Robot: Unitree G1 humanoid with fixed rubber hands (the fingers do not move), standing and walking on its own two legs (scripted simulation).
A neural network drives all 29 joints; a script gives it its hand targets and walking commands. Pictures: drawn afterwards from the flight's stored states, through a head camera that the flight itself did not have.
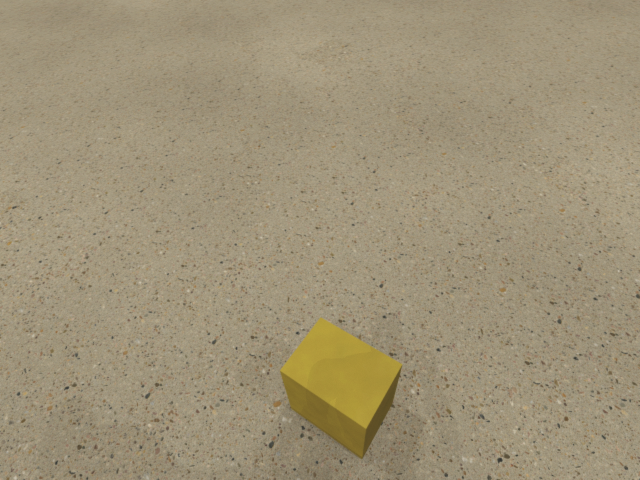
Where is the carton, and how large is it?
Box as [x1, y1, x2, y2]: [280, 317, 401, 458]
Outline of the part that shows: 320,317 282,367 280,372 291,408 362,458 392,402 401,364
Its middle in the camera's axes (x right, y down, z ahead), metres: +0.06 +0.42 +1.10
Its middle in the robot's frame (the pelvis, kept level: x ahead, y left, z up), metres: +0.48 +0.01 -0.63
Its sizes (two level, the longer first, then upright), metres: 0.253 0.185 0.285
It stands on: the floor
